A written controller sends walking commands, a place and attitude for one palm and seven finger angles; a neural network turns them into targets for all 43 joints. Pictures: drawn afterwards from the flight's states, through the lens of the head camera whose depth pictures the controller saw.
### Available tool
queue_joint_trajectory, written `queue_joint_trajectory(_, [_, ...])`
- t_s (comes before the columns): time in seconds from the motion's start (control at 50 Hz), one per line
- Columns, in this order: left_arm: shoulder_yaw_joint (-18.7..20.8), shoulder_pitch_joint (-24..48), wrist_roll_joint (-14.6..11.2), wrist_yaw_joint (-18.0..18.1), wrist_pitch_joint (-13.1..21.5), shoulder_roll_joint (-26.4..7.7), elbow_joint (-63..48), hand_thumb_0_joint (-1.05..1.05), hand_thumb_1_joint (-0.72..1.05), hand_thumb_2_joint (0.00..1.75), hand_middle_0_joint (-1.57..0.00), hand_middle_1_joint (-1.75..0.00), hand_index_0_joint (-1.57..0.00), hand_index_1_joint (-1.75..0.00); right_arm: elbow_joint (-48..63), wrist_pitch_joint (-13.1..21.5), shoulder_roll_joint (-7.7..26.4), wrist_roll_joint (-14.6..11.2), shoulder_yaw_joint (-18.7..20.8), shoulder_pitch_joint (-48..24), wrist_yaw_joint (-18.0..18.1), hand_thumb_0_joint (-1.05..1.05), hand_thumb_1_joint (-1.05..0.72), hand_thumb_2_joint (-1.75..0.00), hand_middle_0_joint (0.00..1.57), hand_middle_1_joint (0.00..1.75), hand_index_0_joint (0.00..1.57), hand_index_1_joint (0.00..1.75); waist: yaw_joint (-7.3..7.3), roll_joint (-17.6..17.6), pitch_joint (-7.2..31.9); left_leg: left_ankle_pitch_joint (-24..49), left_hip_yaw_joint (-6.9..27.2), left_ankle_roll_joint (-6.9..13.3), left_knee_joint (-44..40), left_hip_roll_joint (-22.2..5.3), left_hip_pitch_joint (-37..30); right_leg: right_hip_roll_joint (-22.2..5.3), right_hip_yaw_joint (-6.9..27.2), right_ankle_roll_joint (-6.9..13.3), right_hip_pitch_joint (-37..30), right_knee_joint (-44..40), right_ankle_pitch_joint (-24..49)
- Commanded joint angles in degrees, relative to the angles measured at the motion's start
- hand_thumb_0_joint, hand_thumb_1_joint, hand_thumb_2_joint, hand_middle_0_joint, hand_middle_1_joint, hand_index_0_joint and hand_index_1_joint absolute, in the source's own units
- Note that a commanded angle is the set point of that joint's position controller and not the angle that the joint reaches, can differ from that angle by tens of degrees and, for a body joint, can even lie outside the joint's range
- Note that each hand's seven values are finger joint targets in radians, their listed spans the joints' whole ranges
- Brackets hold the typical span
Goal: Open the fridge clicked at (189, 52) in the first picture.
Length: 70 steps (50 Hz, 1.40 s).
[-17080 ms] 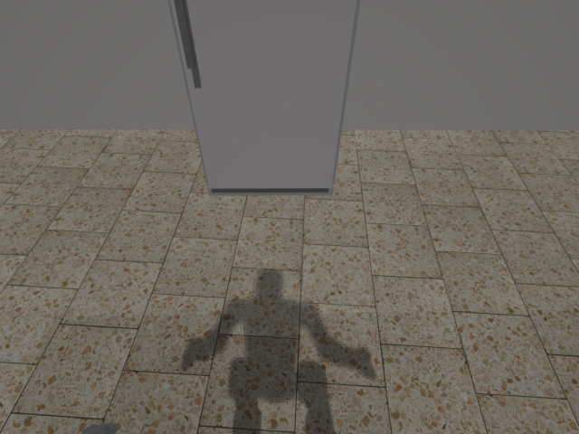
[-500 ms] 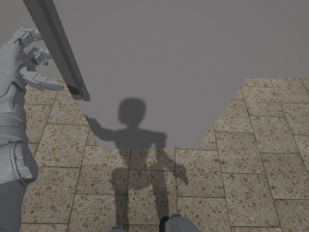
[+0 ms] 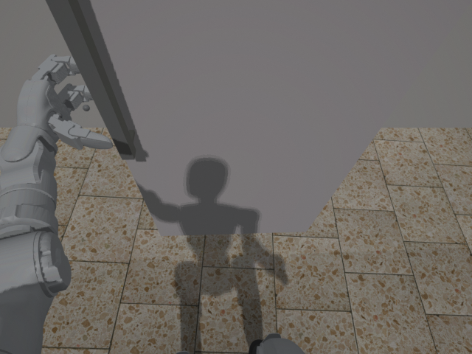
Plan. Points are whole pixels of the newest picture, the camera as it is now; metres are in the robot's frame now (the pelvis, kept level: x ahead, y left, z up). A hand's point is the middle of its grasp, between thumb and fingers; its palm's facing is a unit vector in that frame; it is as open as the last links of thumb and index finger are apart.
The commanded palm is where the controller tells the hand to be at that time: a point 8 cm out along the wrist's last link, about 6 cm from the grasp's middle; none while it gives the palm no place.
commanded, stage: slide the fingers in behind the handle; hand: left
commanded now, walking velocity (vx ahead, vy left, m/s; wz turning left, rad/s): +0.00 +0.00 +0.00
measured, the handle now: (94, 56) +0.53 +0.19 +0.19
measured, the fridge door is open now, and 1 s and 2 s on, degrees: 0 0 0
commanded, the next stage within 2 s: grip the handle and tug to test in 1.42 s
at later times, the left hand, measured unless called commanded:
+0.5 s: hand (108, 108) +0.48 +0.19 +0.12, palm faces -0.03 -1.00 -0.01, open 14.0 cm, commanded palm +0.46 +0.23 +0.12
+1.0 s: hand (117, 108) +0.48 +0.17 +0.12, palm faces +0.00 -1.00 -0.02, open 14.0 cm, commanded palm +0.46 +0.21 +0.12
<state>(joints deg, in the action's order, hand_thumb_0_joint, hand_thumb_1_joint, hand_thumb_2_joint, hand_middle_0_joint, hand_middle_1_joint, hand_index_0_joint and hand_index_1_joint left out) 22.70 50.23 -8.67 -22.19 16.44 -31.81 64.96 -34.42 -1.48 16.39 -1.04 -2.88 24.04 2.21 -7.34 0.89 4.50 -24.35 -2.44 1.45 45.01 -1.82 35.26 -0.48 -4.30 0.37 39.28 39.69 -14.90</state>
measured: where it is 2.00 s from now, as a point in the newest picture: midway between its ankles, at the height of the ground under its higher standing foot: outside the picture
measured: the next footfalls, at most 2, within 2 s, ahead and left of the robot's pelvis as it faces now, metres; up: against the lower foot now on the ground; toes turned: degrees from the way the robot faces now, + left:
none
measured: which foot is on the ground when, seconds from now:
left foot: down 0.00-1.00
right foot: down 0.00-1.00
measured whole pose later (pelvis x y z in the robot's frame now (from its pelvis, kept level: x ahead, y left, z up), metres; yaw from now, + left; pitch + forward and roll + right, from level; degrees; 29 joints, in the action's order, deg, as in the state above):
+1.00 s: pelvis +0.00 -0.02 +0.00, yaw +1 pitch +14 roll -1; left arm 18.4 52.0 -7.9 -14.2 17.6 -26.4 65.6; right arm -36.7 0.3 16.5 -0.8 -2.0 23.5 1.7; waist -6.9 1.3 3.5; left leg -23.4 -1.6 0.4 44.0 -1.7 34.2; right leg -0.6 -5.0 1.5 38.7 40.3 -15.2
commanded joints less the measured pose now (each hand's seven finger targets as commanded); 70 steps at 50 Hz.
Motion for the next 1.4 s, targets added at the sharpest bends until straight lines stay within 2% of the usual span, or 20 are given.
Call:
queue_joint_trajectory(0.0, [0.2,25.4,-1.5,0.9,3.0,-12.6,-13.6,0.0,-0.5,0.3,-0.3,-1.2,-0.3,-1.2,3.8,1.1,9.7,-0.3,4.0,6.4,0.6,0.0,-0.9,-0.9,0.2,0.3,0.2,0.3,-0.41,5.0,20.5,22.7,4.0,-0.4,-6.3,0.6,-9.0,1.8,2.0,1.1,-15.2,-1.4,15.8])
queue_joint_trajectory(0.12, [0.5,27.4,-0.9,3.1,4.4,-12.1,-17.7,0.0,-0.5,0.3,-0.3,-1.2,-0.3,-1.2,3.3,1.4,9.3,0.1,4.3,6.4,0.4,0.0,-0.9,-0.9,0.2,0.3,0.2,0.3,0.0,7.0,26.3,29.5,4.9,-1.2,-5.4,0.4,-13.9,1.9,2.1,1.1,-16.0,-0.6,19.1])
queue_joint_trajectory(0.2, [0.2,26.4,-0.7,3.5,3.4,-11.7,-13.1,0.0,-0.5,0.3,-0.3,-1.2,-0.3,-1.2,3.1,1.4,9.4,0.0,3.9,5.9,0.4,0.0,-0.9,-0.9,0.2,0.3,0.2,0.3,-0.43,4.0,20.7,23.1,4.0,-0.4,-6.3,1.0,-8.4,1.6,2.1,1.2,-17.4,-1.2,17.8])
queue_joint_trajectory(0.24, [0.1,25.2,0.0,3.7,3.6,-11.5,-14.6,0.0,-0.5,0.3,-0.3,-1.2,-0.3,-1.2,3.5,1.4,9.2,0.0,4.1,5.7,0.4,0.0,-0.9,-0.9,0.2,0.3,0.2,0.3,0.49,6.5,23.9,26.1,4.1,-0.8,-6.1,1.0,-10.6,1.5,2.3,1.2,-17.3,-0.7,18.8])
queue_joint_trajectory(0.3, [-1.6,26.1,-0.9,4.0,3.9,-8.5,-14.6,0.0,-0.5,0.3,-0.3,-1.2,-0.3,-1.2,3.5,1.6,9.0,0.1,4.0,5.6,0.2,0.0,-0.9,-0.9,0.2,0.3,0.2,0.3,-0.32,4.6,22.4,25.8,4.3,-0.7,-6.1,0.9,-10.7,1.7,1.9,1.1,-16.8,-1.0,18.5])
queue_joint_trajectory(0.34, [0.9,25.0,-0.9,4.4,3.8,-11.1,-14.0,0.0,-0.5,0.3,-0.3,-1.2,-0.3,-1.2,3.4,1.5,9.3,0.0,4.2,5.7,0.3,0.0,-0.9,-0.9,0.2,0.3,0.2,0.3,0.41,2.8,23.6,24.9,3.8,-0.5,-6.3,1.0,-9.5,1.7,2.3,1.0,-18.7,-0.9,19.4])
queue_joint_trajectory(0.36, [-1.1,25.6,-0.8,4.2,3.9,-9.0,-15.1,0.0,-0.5,0.3,-0.3,-1.2,-0.3,-1.2,3.7,1.6,8.9,0.0,4.0,5.2,0.1,0.0,-0.9,-0.9,0.2,0.3,0.2,0.3,0.27,4.9,23.9,24.7,3.5,-0.5,-6.3,1.2,-9.5,1.6,2.6,1.0,-18.9,-1.0,19.8])
queue_joint_trajectory(0.44, [-0.1,25.2,-0.2,5.0,3.7,-10.3,-12.7,0.0,-0.5,0.3,-0.3,-1.2,-0.3,-1.2,3.1,1.4,9.1,-0.1,4.0,5.5,0.3,0.0,-0.9,-0.9,0.2,0.3,0.2,0.3,-0.04,1.4,21.3,21.3,3.2,-0.1,-6.5,1.3,-6.8,1.5,2.7,0.9,-19.2,-1.3,18.5])
queue_joint_trajectory(0.5, [-2.1,28.6,0.1,5.6,4.3,-8.2,-15.1,0.0,-0.5,0.3,-0.3,-1.2,-0.3,-1.2,3.4,1.8,8.8,0.0,4.0,5.5,0.4,0.0,-0.9,-0.9,0.2,0.3,0.2,0.3,-0.72,4.3,22.0,20.9,3.5,-0.1,-6.7,1.5,-8.3,1.4,2.6,1.0,-18.2,-1.2,17.5])
queue_joint_trajectory(0.52, [-0.2,27.9,0.3,5.9,4.6,-10.2,-14.8,0.0,-0.5,0.3,-0.3,-1.2,-0.3,-1.2,2.9,1.8,8.9,0.1,4.3,5.8,0.4,0.0,-0.9,-0.9,0.2,0.3,0.2,0.3,-0.06,4.0,24.0,21.4,3.6,-0.2,-6.4,1.4,-9.1,1.5,2.8,1.0,-18.5,-1.2,17.7])
queue_joint_trajectory(0.58, [-2.3,28.7,0.3,6.3,4.4,-7.9,-12.4,0.0,-0.5,0.3,-0.3,-1.2,-0.3,-1.2,2.5,2.1,8.7,0.0,4.0,5.6,0.4,0.0,-0.9,-0.9,0.2,0.3,0.2,0.3,-1.2,2.2,21.2,18.4,3.4,-0.1,-6.8,1.5,-7.1,1.5,2.8,0.8,-17.9,-1.7,16.2])
queue_joint_trajectory(0.66, [-1.9,30.6,1.1,6.9,5.1,-9.2,-13.5,0.0,-0.5,0.3,-0.3,-1.2,-0.3,-1.2,2.2,2.5,8.8,0.1,4.0,6.0,0.4,0.0,-0.9,-0.9,0.2,0.3,0.2,0.3,-1.09,4.1,23.2,18.3,3.3,-0.1,-6.7,1.6,-7.4,1.3,3.1,0.8,-18.4,-1.5,16.3])
queue_joint_trajectory(0.72, [-3.5,29.7,0.7,6.7,5.4,-6.5,-13.5,0.0,-0.5,0.3,-0.3,-1.2,-0.3,-1.2,2.0,2.7,8.7,0.1,4.2,6.1,0.2,0.0,-0.9,-0.9,0.2,0.3,0.2,0.3,-1.15,4.3,24.0,19.8,3.5,-0.2,-6.4,1.5,-9.0,1.5,2.8,0.9,-17.8,-1.4,16.9])
queue_joint_trajectory(0.74, [-2.4,29.3,0.4,6.9,5.3,-7.4,-12.7,0.0,-0.5,0.3,-0.3,-1.2,-0.3,-1.2,1.8,2.6,8.9,0.1,4.3,6.2,0.2,0.0,-0.9,-0.9,0.2,0.3,0.2,0.3,-1.01,2.2,23.4,18.7,3.6,-0.1,-6.6,1.5,-7.9,1.5,2.8,0.8,-18.3,-1.6,16.3])
queue_joint_trajectory(0.86, [-5.3,29.5,0.7,7.2,5.6,-4.1,-13.8,0.0,-0.5,0.3,-0.3,-1.2,-0.3,-1.2,1.9,2.9,8.6,0.1,4.2,5.8,-0.2,0.0,-0.9,-0.9,0.2,0.3,0.2,0.3,-1.35,3.6,22.5,18.0,3.2,0.0,-6.9,1.7,-7.9,1.5,2.9,0.8,-18.0,-1.9,16.2])
queue_joint_trajectory(0.94, [-3.6,30.1,0.4,7.2,5.4,-6.2,-12.6,0.0,-0.5,0.3,-0.3,-1.2,-0.3,-1.2,1.3,3.0,9.1,0.0,4.4,6.0,0.1,0.0,-0.9,-0.9,0.2,0.3,0.2,0.3,-1.5,2.4,22.3,16.3,3.1,0.1,-6.8,1.7,-6.8,1.4,3.2,0.8,-18.3,-2.1,15.3])
queue_joint_trajectory(1.02, [-5.1,29.7,0.1,6.9,5.6,-3.9,-13.9,0.0,-0.5,0.3,-0.3,-1.2,-0.3,-1.2,1.5,3.3,8.6,0.1,4.3,5.8,-0.2,0.0,-0.9,-0.9,0.2,0.3,0.2,0.3,-0.99,5.5,24.2,19.6,3.4,-0.2,-6.4,1.8,-9.5,1.5,2.9,1.0,-17.7,-1.5,16.9])
queue_joint_trajectory(1.06, [-3.5,27.9,0.1,7.0,5.2,-5.8,-11.9,0.0,-0.5,0.3,-0.3,-1.2,-0.3,-1.2,1.4,3.1,8.9,0.0,4.4,6.0,0.0,0.0,-0.9,-0.9,0.2,0.3,0.2,0.3,-0.91,1.4,22.6,18.6,3.2,0.0,-6.7,1.7,-7.2,1.5,2.8,0.9,-18.9,-1.7,17.1])
queue_joint_trajectory(1.12, [-3.8,29.3,0.2,6.9,5.6,-5.4,-13.9,0.0,-0.5,0.3,-0.3,-1.2,-0.3,-1.2,1.7,3.2,8.7,0.1,4.4,5.7,-0.1,0.0,-0.9,-0.9,0.2,0.3,0.2,0.3,-0.6,4.5,23.7,19.8,3.3,-0.1,-6.6,1.8,-8.8,1.4,2.8,1.1,-18.5,-1.4,17.5])
queue_joint_trajectory(1.38, [-3.4,28.3,0.1,7.6,4.9,-5.0,-13.1,0.0,-0.5,0.3,-0.3,-1.2,-0.3,-1.2,1.8,2.9,8.7,0.1,4.4,5.6,-0.2,0.0,-0.9,-0.9,0.2,0.3,0.2,0.3,-0.8,1.3,22.4,20.0,3.3,-0.2,-6.7,1.6,-8.1,1.5,2.6,0.8,-18.1,-1.4,17.6])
